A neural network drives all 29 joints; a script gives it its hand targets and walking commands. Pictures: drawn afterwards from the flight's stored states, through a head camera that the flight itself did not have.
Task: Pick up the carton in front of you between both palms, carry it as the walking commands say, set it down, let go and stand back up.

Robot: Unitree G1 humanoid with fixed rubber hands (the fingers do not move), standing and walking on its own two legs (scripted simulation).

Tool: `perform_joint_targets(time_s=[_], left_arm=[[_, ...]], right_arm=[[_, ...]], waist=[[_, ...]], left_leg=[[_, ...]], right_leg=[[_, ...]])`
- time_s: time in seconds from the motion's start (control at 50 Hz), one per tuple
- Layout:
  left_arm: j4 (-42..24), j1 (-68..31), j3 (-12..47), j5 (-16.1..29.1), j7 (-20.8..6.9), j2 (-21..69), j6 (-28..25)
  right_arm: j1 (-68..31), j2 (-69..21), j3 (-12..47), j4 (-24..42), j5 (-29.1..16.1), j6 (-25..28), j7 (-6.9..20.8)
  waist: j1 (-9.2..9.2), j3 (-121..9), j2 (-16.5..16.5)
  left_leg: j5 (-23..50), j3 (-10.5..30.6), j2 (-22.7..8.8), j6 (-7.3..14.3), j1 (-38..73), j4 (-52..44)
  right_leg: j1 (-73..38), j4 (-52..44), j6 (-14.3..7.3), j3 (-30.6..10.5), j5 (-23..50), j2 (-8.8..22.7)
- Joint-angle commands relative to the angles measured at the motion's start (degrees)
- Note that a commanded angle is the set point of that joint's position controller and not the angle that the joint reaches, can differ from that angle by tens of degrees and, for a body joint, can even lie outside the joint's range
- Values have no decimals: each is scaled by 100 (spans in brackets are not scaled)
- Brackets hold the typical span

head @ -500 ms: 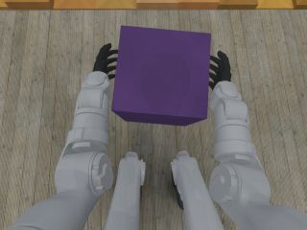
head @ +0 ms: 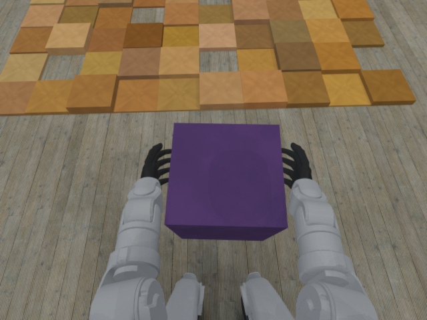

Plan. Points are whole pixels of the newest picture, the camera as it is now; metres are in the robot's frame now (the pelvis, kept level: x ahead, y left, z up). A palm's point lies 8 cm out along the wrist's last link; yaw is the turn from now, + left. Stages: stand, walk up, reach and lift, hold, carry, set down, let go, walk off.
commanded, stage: reach and lift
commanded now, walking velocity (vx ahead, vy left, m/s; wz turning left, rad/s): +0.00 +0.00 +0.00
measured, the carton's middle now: (224, 189) +0.38 +0.00 -0.10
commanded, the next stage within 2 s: hold in 1.44 s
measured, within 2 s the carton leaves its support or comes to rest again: neither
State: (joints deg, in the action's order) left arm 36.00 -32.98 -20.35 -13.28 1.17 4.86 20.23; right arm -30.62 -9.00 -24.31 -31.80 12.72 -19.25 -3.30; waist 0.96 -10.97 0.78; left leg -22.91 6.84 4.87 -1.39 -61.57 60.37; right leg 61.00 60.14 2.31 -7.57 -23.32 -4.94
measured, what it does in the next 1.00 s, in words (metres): rises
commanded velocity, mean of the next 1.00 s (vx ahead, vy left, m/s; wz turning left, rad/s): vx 0.00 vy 0.00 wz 0.00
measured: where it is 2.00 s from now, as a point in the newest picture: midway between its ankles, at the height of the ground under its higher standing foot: outside the picture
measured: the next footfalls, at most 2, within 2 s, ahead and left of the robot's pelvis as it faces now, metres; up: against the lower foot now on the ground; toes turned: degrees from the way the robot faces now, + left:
none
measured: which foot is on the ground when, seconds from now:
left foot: down 0.00-1.00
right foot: down 0.00-1.00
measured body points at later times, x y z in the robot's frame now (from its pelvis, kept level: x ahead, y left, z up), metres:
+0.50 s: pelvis +0.04 -0.01 +0.09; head +0.01 -0.01 +0.53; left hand +0.34 +0.15 +0.09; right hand +0.34 -0.16 +0.10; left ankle +0.05 +0.12 -0.66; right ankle +0.04 -0.13 -0.66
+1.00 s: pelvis +0.03 +0.00 +0.09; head +0.00 +0.00 +0.54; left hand +0.34 +0.15 +0.11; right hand +0.34 -0.15 +0.11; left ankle +0.05 +0.12 -0.66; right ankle +0.04 -0.13 -0.66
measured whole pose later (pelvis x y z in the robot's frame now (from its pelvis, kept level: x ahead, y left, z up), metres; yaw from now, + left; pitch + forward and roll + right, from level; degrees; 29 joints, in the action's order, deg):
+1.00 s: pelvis +0.03 +0.00 +0.09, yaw +0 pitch -4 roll +0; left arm 21.5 -17.9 -16.0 -17.2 0.5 9.4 36.7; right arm -18.6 -9.6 -17.4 -21.9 17.5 -35.3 0.2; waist -0.1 -0.4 0.2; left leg -12.2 7.4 2.5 -0.5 -8.8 25.1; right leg 8.5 25.0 0.9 -8.3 -12.5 -2.5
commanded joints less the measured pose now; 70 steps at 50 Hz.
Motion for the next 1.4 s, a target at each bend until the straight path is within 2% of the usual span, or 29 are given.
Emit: perform_joint_targets(time_s=[0.0, 0.18, 0.34, 0.4, 0.46, 0.56, 0.64, 0.74, 1.12, 1.38], left_arm=[[-9, -2869, 3201, 868, -1342, 6092, -156], [-438, -1815, 3500, 913, -1353, 6026, 39], [-1231, -1118, 3914, 1123, -1395, 5914, 637], [-1485, -944, 3946, 1143, -1399, 5809, 930], [-1443, -899, 3735, 1078, -1438, 5771, 1162], [-1252, -1339, 3386, 925, -1538, 5806, 1283], [-1333, -1790, 3479, 1001, -1583, 5981, 1269], [-1331, -1896, 3514, 1007, -1563, 6018, 1297], [-1823, -1250, 3701, 1139, -1470, 5939, 1532], [-2154, -1081, 3788, 1218, -1483, 5808, 1715]], right_arm=[[-2857, -5903, 3532, -457, -766, -54, 1455], [-1745, -5834, 3860, -166, -768, -245, 1471], [-956, -5814, 4272, 475, -1002, -827, 1563], [-774, -5734, 4281, 648, -1024, -1102, 1599], [-781, -5623, 4060, 639, -943, -1322, 1652], [-1202, -5601, 3663, 470, -798, -1438, 1744], [-1651, -5735, 3739, 539, -865, -1425, 1797], [-1795, -5707, 3768, 553, -864, -1443, 1814], [-1244, -5467, 3934, 1081, -964, -1649, 1790], [-1054, -5445, 4056, 1403, -1068, -1848, 1760]], waist=[[-43, -3238, -155], [-70, -2322, -114], [-100, -1447, -35], [-122, -933, -22], [-138, -325, -26], [-100, 69, -20], [-80, -222, -41], [-100, -360, -86], [-105, -430, -99], [-110, -317, -68]], left_leg=[[1597, -380, 247, 62, 2734, -1188], [2330, -232, 137, 75, 4075, -2357], [2562, -272, 76, 51, 5112, -3321], [2407, -285, 59, 58, 5343, -3641], [1887, -293, 43, 85, 5347, -3866], [1188, -333, 8, 118, 5240, -3875], [1190, -350, -1, 123, 5336, -3793], [1236, -349, -13, 105, 5427, -3801], [2243, -307, 20, 16, 5945, -4010], [2358, -297, 59, 29, 6057, -4104]], right_leg=[[-2310, -1155, -113, 456, 1506, -287], [-3803, -2355, -119, 272, 2329, -146], [-5037, -3323, -77, 233, 2721, -58], [-5284, -3623, -70, 236, 2604, -24], [-5275, -3852, -94, 258, 2028, -4], [-5145, -3908, -168, 306, 1277, 25], [-5259, -3820, -179, 338, 1275, 31], [-5352, -3789, -184, 361, 1303, 15], [-5747, -3998, -154, 357, 2207, -59], [-5898, -4107, -109, 329, 2423, -52]])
